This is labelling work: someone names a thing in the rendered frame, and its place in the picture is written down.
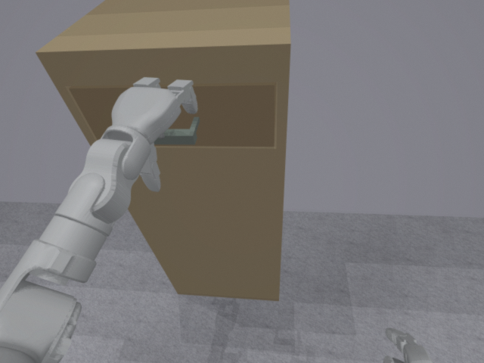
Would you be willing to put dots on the left robot upper arm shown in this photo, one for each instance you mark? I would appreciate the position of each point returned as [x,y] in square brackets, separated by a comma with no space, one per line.
[36,324]

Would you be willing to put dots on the cabinet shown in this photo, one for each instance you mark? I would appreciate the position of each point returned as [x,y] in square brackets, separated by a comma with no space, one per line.
[215,226]

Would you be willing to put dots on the left robot forearm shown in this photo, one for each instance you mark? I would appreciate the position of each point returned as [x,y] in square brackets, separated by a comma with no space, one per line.
[99,196]

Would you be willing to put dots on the left robot hand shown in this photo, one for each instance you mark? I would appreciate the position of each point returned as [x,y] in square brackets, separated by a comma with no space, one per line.
[151,110]

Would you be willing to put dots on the right robot hand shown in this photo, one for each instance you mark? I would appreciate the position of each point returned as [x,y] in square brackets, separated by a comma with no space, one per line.
[407,345]

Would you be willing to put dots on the handle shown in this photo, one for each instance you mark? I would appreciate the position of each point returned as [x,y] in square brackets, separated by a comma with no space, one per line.
[181,136]

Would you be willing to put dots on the drawer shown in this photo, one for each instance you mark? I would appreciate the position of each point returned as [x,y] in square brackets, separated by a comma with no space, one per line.
[231,114]

